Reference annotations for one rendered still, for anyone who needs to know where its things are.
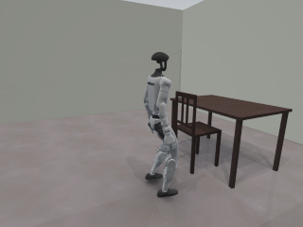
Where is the humanoid robot torso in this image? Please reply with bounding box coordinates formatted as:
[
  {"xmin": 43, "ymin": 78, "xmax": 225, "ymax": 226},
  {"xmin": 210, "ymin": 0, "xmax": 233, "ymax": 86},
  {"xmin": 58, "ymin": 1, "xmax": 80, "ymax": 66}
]
[{"xmin": 148, "ymin": 74, "xmax": 169, "ymax": 131}]

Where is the right robot hand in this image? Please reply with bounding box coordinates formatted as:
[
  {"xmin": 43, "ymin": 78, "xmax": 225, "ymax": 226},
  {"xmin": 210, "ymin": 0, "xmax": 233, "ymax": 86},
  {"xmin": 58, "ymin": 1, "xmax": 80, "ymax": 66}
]
[{"xmin": 164, "ymin": 133, "xmax": 176, "ymax": 154}]

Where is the left robot forearm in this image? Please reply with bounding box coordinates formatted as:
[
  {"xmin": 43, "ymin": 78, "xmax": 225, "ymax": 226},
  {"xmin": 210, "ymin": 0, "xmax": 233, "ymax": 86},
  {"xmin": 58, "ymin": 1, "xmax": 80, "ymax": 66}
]
[{"xmin": 144, "ymin": 101, "xmax": 153, "ymax": 119}]

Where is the robot head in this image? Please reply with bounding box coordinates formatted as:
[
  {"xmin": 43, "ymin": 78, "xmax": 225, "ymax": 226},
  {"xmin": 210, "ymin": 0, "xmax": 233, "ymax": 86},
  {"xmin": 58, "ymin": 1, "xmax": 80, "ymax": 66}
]
[{"xmin": 151, "ymin": 52, "xmax": 169, "ymax": 78}]

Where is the robot right upper arm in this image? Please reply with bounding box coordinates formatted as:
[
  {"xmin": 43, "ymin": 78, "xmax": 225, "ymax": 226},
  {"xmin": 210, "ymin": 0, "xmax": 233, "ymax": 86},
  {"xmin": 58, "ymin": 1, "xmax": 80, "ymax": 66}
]
[{"xmin": 156, "ymin": 77, "xmax": 171, "ymax": 110}]

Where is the robot left upper arm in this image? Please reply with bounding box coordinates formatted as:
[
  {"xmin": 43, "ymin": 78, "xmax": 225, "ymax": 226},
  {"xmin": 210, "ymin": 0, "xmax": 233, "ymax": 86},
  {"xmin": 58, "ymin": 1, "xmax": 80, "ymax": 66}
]
[{"xmin": 143, "ymin": 76, "xmax": 150, "ymax": 103}]

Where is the chair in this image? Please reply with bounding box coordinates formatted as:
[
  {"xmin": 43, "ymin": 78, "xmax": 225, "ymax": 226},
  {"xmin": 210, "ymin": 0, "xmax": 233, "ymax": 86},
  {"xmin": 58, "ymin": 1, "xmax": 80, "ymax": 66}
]
[{"xmin": 174, "ymin": 91, "xmax": 222, "ymax": 174}]

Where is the table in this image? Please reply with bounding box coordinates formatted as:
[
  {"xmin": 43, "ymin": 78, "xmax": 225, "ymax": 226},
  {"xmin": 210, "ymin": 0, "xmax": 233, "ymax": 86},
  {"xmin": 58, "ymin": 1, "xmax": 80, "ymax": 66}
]
[{"xmin": 170, "ymin": 95, "xmax": 293, "ymax": 188}]

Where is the right robot forearm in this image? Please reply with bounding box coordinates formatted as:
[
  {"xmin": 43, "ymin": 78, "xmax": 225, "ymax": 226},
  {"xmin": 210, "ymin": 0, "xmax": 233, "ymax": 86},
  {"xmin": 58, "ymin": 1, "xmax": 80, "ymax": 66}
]
[{"xmin": 158, "ymin": 102, "xmax": 171, "ymax": 135}]

